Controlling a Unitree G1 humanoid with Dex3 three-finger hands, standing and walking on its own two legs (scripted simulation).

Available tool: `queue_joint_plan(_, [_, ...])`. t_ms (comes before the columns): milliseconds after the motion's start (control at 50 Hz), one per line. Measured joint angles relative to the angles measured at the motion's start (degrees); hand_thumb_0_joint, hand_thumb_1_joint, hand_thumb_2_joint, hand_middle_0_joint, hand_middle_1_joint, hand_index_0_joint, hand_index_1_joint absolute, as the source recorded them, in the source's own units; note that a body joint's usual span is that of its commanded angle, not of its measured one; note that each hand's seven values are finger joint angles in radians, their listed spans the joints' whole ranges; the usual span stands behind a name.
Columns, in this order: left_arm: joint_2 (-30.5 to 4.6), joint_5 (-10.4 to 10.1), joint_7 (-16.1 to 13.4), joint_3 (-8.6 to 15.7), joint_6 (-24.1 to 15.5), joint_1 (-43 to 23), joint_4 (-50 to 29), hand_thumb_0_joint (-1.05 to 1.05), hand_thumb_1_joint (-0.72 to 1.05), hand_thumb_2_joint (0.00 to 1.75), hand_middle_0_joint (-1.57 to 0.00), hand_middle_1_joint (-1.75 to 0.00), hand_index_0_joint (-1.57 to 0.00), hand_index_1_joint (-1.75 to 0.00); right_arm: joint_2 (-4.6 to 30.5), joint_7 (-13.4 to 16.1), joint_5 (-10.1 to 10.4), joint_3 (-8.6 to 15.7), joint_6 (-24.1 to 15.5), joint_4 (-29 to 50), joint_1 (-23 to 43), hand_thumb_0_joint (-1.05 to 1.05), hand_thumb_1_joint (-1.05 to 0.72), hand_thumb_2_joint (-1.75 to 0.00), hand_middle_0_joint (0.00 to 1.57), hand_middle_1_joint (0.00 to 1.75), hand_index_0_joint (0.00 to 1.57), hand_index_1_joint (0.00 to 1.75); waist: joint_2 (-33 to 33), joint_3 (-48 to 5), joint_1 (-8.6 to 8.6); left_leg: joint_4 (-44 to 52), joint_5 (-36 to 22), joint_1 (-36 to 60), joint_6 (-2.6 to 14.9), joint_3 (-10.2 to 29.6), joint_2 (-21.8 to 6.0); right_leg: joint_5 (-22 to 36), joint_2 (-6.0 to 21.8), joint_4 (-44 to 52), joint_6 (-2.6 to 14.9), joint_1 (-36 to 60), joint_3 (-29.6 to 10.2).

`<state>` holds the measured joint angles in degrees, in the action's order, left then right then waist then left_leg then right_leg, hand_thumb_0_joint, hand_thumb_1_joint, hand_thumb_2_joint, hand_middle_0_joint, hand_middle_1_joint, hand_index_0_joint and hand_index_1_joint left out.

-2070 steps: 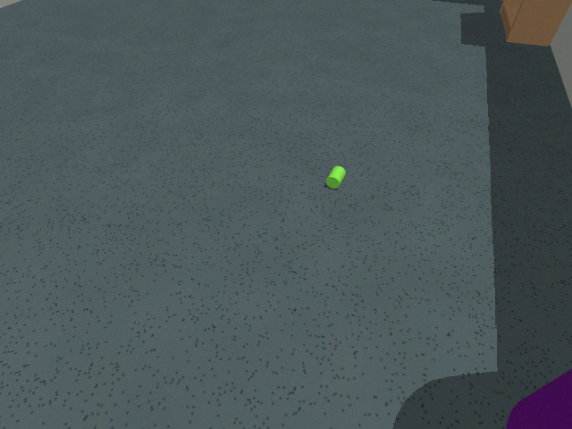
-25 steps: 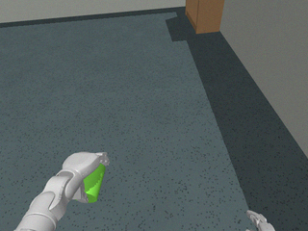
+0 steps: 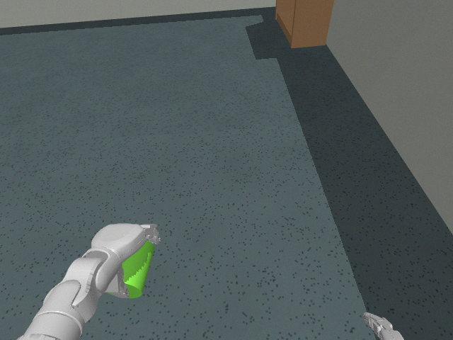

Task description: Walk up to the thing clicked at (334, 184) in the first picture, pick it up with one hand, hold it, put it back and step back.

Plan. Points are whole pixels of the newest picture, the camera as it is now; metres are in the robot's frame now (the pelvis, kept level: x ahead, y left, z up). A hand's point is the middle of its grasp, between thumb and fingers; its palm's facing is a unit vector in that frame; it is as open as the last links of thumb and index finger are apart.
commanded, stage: crouch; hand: left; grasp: from above
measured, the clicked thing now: (130, 266) +0.30 +0.23 -0.07
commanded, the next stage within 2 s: none
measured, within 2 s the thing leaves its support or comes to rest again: neither
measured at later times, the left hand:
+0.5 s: hand (136, 277) +0.31 +0.24 -0.14, palm faces -0.44 +0.07 -0.90, open 12.2 cm
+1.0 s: hand (156, 288) +0.37 +0.27 -0.39, palm faces -0.48 +0.05 -0.88, open 12.2 cm
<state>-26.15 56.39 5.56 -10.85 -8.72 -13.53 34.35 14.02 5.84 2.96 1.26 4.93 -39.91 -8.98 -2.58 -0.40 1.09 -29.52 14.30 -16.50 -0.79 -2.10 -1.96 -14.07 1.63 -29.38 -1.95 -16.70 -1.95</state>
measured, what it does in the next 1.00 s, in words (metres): lowers itself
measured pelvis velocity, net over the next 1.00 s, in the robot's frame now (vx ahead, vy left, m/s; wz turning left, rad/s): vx -0.07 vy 0.01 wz -0.02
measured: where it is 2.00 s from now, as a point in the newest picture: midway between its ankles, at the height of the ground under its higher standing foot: outside the picture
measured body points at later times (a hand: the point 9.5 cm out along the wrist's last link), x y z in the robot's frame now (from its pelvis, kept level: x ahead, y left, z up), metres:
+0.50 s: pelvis -0.03 +0.00 -0.06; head +0.05 +0.01 +0.38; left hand +0.32 +0.24 -0.09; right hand +0.11 -0.28 -0.17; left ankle +0.01 +0.13 -0.74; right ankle +0.01 -0.14 -0.74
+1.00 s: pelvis -0.07 +0.01 -0.26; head +0.13 +0.04 +0.15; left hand +0.39 +0.27 -0.34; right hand -0.04 -0.26 -0.38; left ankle +0.01 +0.13 -0.74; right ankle +0.01 -0.14 -0.74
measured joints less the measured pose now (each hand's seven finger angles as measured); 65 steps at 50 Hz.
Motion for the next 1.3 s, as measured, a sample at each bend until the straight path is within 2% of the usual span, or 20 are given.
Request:
queue_joint_plan(160, [0.35, 0.87, -0.91, 0.54, 0.29, 0.53, 0.91, 0.02, -0.25, 0.73, -0.42, -0.74, -0.46, -0.66, -0.03, -0.55, 0.06, 0.39, 1.23, 0.51, -0.51, 0.01, -0.89, -0.89, 0.2, 0.3, 0.2, 0.3, 0.06, -0.22, -0.56, 0.03, 0.1, -0.15, -0.02, 0.01, 0.02, -0.17, 0.02, -0.07, 0.01, -0.19, 0.01])
queue_joint_plan(280, [0.53, 2.42, -3.39, 1.12, -2.1, -0.52, 5.24, 0.01, -0.25, 0.73, -0.41, -0.74, -0.45, -0.67, -0.04, -0.99, -0.24, 0.32, 1.92, 0.75, -0.32, 0.01, -0.89, -0.89, 0.2, 0.3, 0.2, 0.3, 0.97, -0.43, -1.2, -2.18, 0.62, -3.28, -0.06, 0.48, 0.09, -0.92, 0.09, -2.43, 0.07, -3.2, 0.37])
queue_joint_plan(360, [0.04, 5.15, -7.15, 1.76, -5.09, -3.46, 10.45, 0.01, -0.25, 0.73, -0.41, -0.74, -0.45, -0.67, 0.06, -1.8, -1.1, 0.48, 2.02, 0.86, 0.17, 0.01, -0.89, -0.89, 0.2, 0.3, 0.2, 0.3, 1.95, -1.32, -1.92, -8.11, 2.43, -10.41, -0.17, 1.19, -0.04, -2.74, -0.03, -7.99, 0.18, -9.93, 0.84])
queue_joint_plan(440, [-0.78, 9.5, -12.24, 2.32, -7.37, -7.97, 15.72, 0.01, -0.25, 0.73, -0.41, -0.74, -0.44, -0.68, 0.72, -3.02, -2.26, 1.34, 1.96, 1.3, 0.08, 0.01, -0.9, -0.89, 0.2, 0.3, 0.2, 0.3, 2.39, -3.54, -2.55, -18.62, 6.0, -22.2, -0.46, 2.12, -0.39, -6.05, -0.37, -17.7, 0.06, -21.13, 1.3])
queue_joint_plan(520, [-1.25, 13.07, -18.53, 3.1, -7.31, -13.27, 21.86, 0.01, -0.25, 0.74, -0.4, -0.75, -0.43, -0.69, 1.58, -4.15, -3.11, 2.23, 2.07, 1.55, -0.45, 0.01, -0.9, -0.89, 0.2, 0.3, 0.2, 0.3, 2.23, -5.79, -3.47, -30.09, 9.88, -34.77, -0.37, 2.94, -0.63, -9.67, -0.67, -28.51, -0.2, -33.24, 1.58])
queue_joint_plan(560, [-1.53, 14.07, -20.95, 3.68, -6.54, -16.15, 25.25, 0.01, -0.25, 0.73, -0.4, -0.75, -0.43, -0.69, 1.82, -4.5, -3.47, 2.52, 1.9, 1.18, -0.58, 0.01, -0.9, -0.89, 0.2, 0.3, 0.2, 0.3, 2.13, -6.48, -4.19, -35.31, 11.43, -40.73, -0.29, 3.26, -0.64, -11.18, -0.74, -33.52, -0.3, -39.03, 1.63])
queue_joint_plan(620, [-2.05, 14.77, -22.85, 4.52, -5.09, -20.12, 29.31, 0.01, -0.24, 0.73, -0.4, -0.75, -0.43, -0.69, 1.86, -4.65, -3.98, 2.86, 1.17, 0.25, -1.11, 0.0, -0.9, -0.89, 0.2, 0.3, 0.2, 0.3, 1.88, -7.15, -5.26, -42.14, 13.21, -49.16, -0.09, 3.69, -0.58, -12.91, -0.79, -40.07, -0.37, -47.21, 1.7])
queue_joint_plan(740, [-3.7, 14.57, -23.19, 6.73, -3.6, -25.1, 32.33, 0.01, -0.24, 0.72, -0.4, -0.74, -0.43, -0.68, 1.08, -4.55, -4.95, 3.03, -0.69, -1.86, -3.52, 0.0, -0.91, -0.89, 0.2, 0.3, 0.2, 0.3, 1.14, -8.83, -7.27, -54.36, 16.24, -64.34, 0.42, 4.45, -0.44, -15.8, -0.92, -51.7, -0.67, -61.9, 1.77])
queue_joint_plan(980, [-9.4, 15.64, -21.06, 11.7, -5.69, -31.41, 36.68, 0.01, -0.21, 0.71, -0.38, -0.75, -0.41, -0.7, -0.66, -6.28, -6.23, 1.31, -3.31, -2.71, -4.92, 0.01, -0.9, -0.89, 0.2, 0.3, 0.2, 0.3, -0.3, -9.72, -11.0, -72.71, 20.33, -85.98, 0.96, 5.84, 0.32, -20.18, -0.81, -69.33, -1.13, -82.54, 1.98])
queue_joint_plan(1060, [-10.98, 16.25, -20.74, 12.96, -7.31, -32.36, 37.38, 0.01, -0.21, 0.71, -0.37, -0.75, -0.4, -0.7, -0.79, -7.52, -6.99, 0.41, -4.33, -2.6, -4.12, 0.01, -0.9, -0.89, 0.21, 0.3, 0.2, 0.3, 0.2, -9.73, -11.57, -77.76, 21.56, -91.77, 0.84, 6.6, 0.59, -21.57, -0.79, -74.2, -1.32, -87.94, 2.36])
queue_joint_plan(1180, [-12.78, 18.44, -22.13, 15.02, -9.49, -33.25, 36.42, 0.01, -0.22, 0.69, -0.39, -0.74, -0.43, -0.68, -0.33, -9.36, -8.29, -0.08, -5.39, -2.26, -1.93, 0.0, -0.91, -0.89, 0.21, 0.3, 0.2, 0.3, 1.44, -8.79, -11.7, -84.46, 23.35, -98.42, 0.42, 7.81, 1.06, -23.65, -0.72, -80.65, -1.47, -94.02, 3.01])
queue_joint_plan(1300, [-14.53, 19.83, -23.41, 15.97, -9.59, -35.63, 36.7, 0.01, -0.23, 0.69, -0.41, -0.73, -0.44, -0.67, 0.43, -10.82, -9.35, 0.09, -5.84, -1.65, 0.56, 0.0, -0.92, -0.9, 0.2, 0.3, 0.2, 0.3, 2.22, -7.07, -11.82, -89.41, 24.68, -102.45, 0.13, 8.61, 1.31, -25.1, -0.81, -85.42, -1.57, -97.74, 3.36])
